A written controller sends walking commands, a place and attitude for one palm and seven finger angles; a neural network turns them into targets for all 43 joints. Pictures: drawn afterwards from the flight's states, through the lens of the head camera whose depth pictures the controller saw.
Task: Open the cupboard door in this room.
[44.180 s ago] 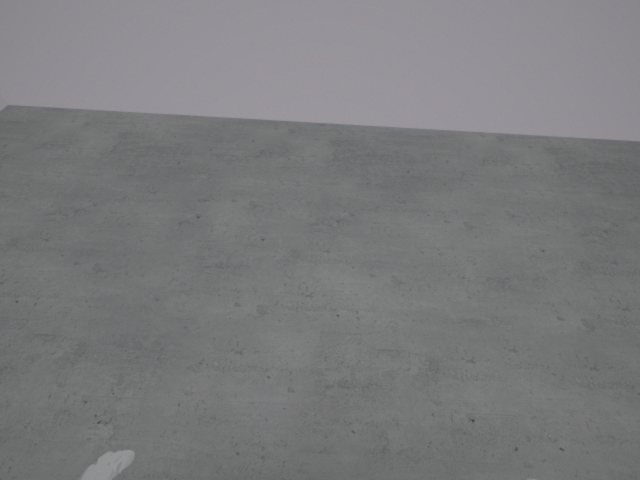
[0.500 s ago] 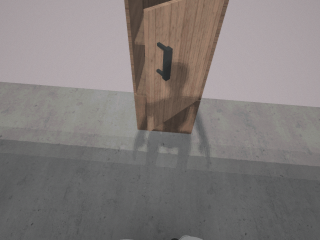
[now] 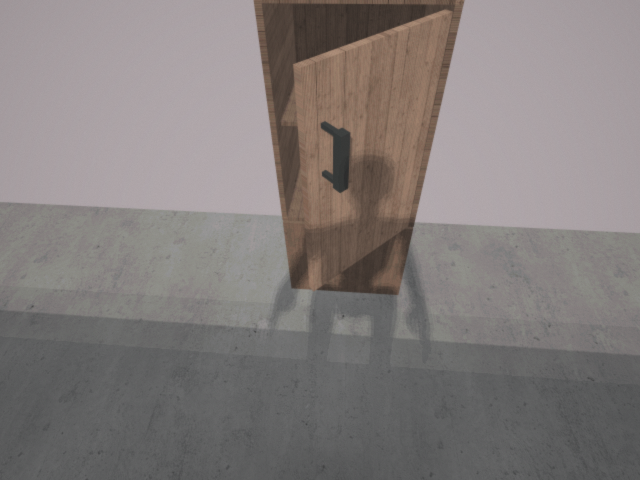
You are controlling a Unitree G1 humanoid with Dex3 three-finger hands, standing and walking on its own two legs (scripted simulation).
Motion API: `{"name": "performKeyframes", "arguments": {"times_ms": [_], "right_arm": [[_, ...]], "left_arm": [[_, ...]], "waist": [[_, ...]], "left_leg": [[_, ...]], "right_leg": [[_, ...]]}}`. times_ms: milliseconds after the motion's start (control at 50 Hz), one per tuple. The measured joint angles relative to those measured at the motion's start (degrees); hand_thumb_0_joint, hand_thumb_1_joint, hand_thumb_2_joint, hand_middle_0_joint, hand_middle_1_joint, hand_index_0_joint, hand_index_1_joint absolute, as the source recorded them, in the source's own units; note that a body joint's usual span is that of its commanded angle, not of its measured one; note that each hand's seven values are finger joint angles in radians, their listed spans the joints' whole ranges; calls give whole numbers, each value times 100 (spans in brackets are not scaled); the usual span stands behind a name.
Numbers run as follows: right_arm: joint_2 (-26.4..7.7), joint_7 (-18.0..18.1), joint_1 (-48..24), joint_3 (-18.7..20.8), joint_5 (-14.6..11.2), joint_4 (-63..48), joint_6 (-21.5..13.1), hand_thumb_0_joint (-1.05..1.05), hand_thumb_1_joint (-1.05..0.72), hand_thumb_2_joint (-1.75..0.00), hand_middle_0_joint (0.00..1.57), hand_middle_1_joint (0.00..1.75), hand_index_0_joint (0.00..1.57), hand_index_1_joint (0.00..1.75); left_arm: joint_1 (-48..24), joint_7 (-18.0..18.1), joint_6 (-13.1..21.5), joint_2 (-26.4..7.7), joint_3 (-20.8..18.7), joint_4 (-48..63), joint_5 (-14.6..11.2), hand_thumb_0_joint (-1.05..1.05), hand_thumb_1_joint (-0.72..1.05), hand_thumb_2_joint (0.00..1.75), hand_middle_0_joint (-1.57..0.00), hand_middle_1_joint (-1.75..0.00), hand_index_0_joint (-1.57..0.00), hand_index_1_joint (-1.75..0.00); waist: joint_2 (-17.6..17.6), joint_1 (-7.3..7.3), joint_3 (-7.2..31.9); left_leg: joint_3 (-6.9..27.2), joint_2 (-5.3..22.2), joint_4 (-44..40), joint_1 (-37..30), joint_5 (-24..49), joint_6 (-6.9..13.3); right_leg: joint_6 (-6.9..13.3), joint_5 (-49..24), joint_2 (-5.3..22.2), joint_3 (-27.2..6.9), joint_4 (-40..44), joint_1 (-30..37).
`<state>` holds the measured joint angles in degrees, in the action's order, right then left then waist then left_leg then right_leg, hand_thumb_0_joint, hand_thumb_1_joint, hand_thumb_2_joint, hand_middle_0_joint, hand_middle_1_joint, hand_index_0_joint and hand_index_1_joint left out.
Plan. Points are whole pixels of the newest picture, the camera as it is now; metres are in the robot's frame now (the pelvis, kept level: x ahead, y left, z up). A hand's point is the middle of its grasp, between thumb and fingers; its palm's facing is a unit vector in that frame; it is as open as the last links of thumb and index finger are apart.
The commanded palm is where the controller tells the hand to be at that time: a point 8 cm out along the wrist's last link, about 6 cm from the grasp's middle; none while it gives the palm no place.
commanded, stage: let the arm hang, fingers relaxed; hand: left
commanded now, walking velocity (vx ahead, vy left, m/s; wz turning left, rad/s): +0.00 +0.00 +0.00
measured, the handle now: (333, 157) +0.64 +0.02 +0.05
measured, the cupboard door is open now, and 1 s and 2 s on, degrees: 45 45 45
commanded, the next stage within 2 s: look to check the result in 0.22 s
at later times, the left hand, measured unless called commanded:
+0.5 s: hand out of the picture +0.11 +0.23 -0.16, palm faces -0.01 -0.95 -0.31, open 7.4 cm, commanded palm none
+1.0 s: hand out of the picture +0.15 +0.22 -0.15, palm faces -0.02 -0.95 -0.31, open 7.4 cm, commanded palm none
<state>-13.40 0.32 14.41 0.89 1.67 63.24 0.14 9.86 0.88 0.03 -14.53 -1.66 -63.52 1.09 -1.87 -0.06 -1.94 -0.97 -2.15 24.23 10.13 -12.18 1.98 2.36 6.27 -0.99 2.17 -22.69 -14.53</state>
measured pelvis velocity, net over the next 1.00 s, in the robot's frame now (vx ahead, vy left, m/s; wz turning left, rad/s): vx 0.07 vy -0.01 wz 0.00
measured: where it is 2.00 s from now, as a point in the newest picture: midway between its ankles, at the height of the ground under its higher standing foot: outside the picture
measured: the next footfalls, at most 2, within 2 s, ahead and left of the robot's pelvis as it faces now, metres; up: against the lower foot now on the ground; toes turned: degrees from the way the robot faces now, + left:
right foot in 1.42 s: +0.07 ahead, -0.15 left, +0.00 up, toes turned -11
left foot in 1.88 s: +0.16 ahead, +0.08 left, +0.00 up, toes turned -29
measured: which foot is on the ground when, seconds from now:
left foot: down 0.00-1.00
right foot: down 0.00-1.00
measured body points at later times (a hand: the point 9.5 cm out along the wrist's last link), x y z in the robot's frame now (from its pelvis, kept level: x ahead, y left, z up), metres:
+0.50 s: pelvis +0.05 +0.00 +0.01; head +0.07 -0.01 +0.45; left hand +0.11 +0.28 -0.13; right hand +0.10 -0.27 -0.15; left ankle +0.01 +0.10 -0.74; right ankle +0.07 -0.09 -0.74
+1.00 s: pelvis +0.07 -0.01 +0.01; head +0.09 -0.01 +0.46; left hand +0.15 +0.27 -0.13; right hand +0.12 -0.29 -0.14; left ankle +0.01 +0.10 -0.74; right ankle +0.07 -0.09 -0.74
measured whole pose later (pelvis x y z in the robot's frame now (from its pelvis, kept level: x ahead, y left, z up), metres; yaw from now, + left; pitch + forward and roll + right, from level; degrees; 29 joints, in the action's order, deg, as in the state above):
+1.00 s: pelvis +0.07 -0.01 +0.01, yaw +0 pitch -1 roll +0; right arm -17.0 1.0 7.5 0.3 1.2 64.5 -0.3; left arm 5.1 1.0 1.1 -15.8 -0.6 -64.6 0.7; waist -1.2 -0.4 -3.5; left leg -0.5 -1.1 16.7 2.0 -13.9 1.1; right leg 2.7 9.8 -2.2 2.2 -18.7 -8.0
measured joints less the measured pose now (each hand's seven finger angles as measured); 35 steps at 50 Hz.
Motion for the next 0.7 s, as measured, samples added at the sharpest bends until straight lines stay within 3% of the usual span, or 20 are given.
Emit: {"name": "performKeyframes", "arguments": {"times_ms": [340, 700], "right_arm": [[-270, 47, -413, -17, -39, 106, -61, 0, -91, -90, 20, 30, 20, 30], [-311, 44, -769, -71, -49, 95, -55, 0, -90, -90, 20, 30, 20, 30]], "left_arm": [[-229, -10, 78, 3, 79, -168, -22, 0, 90, 90, -20, -30, -20, -30], [-459, 17, 111, -145, 100, -146, -34, 0, 91, 90, -20, -30, -20, -30]], "waist": [[90, -8, -177], [12, -1, -188]], "left_leg": [[32, -12, -426, -388, -54, -2], [74, 47, -683, -677, -136, -47]], "right_leg": [[-32, 182, 1, 0, 201, 289], [-2, 329, -63, 26, 347, 530]]}}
